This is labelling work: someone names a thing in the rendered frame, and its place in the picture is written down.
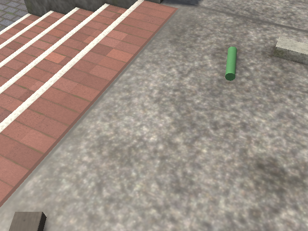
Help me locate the stairs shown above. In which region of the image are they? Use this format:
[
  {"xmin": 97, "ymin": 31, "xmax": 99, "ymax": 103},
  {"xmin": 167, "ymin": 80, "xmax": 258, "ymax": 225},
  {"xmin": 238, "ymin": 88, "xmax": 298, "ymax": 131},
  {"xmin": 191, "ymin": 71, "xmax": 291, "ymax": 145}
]
[{"xmin": 0, "ymin": 3, "xmax": 127, "ymax": 123}]

